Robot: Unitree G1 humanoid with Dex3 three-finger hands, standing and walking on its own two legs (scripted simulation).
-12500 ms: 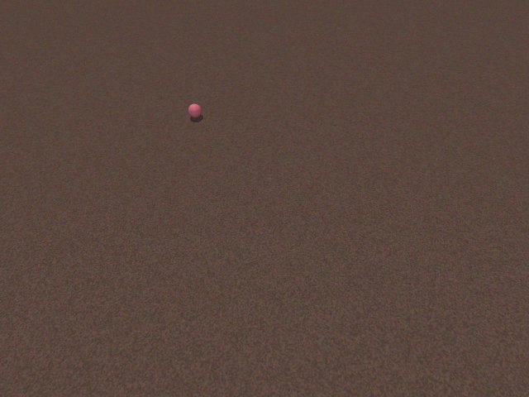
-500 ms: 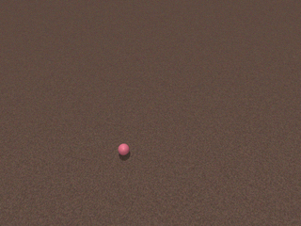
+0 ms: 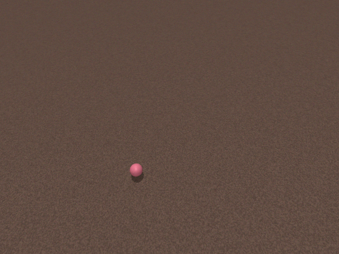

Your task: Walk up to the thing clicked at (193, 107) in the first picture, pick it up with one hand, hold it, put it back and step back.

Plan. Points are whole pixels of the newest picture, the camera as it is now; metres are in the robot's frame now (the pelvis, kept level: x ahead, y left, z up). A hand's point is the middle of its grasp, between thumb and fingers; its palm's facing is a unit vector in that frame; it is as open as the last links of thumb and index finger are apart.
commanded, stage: stand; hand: left
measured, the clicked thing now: (136, 169) +0.72 +0.29 -0.74
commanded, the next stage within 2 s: walk up in 0.06 s
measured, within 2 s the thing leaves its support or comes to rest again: neither
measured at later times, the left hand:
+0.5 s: hand out of the picture +0.10 +0.36 -0.18, palm faces +0.00 -0.94 -0.35, open 7.4 cm
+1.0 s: hand (94, 176) +0.37 +0.29 -0.14, palm faces -0.04 -0.92 -0.39, open 7.4 cm
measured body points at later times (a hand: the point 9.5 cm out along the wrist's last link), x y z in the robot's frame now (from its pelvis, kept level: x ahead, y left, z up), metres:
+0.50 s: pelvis +0.09 +0.07 -0.02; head +0.10 +0.10 +0.43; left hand +0.10 +0.41 -0.16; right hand +0.15 -0.26 -0.12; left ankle +0.15 +0.18 -0.75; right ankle +0.05 -0.08 -0.69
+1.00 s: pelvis +0.27 +0.02 -0.02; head +0.30 +0.00 +0.43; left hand +0.37 +0.33 -0.11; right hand +0.31 -0.29 -0.15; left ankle +0.19 +0.17 -0.67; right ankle +0.31 -0.08 -0.75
